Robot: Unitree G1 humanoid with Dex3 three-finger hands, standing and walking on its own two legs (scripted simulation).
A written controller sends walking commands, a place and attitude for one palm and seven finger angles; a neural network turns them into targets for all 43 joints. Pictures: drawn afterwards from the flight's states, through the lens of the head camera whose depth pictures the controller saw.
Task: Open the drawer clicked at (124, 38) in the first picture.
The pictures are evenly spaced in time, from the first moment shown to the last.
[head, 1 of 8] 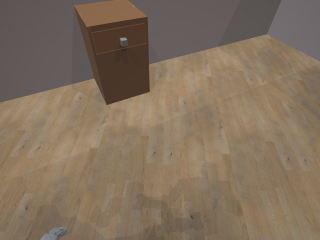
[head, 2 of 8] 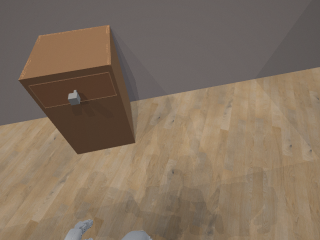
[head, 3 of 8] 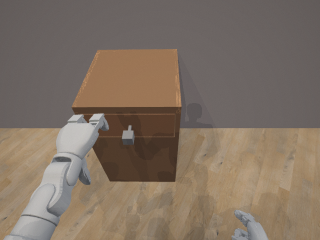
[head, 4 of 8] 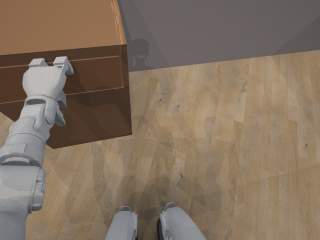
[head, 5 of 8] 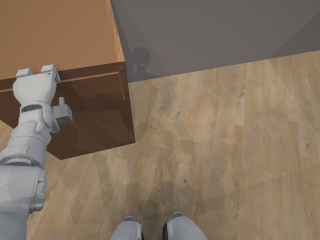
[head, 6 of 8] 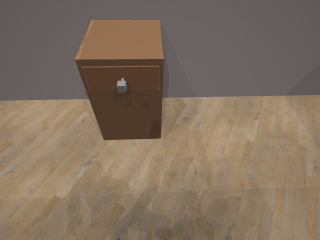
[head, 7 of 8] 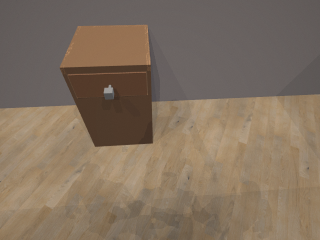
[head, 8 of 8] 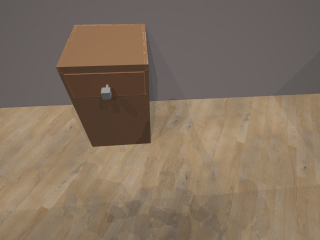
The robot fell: no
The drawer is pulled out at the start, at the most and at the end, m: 0.00 0.01 0.00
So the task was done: no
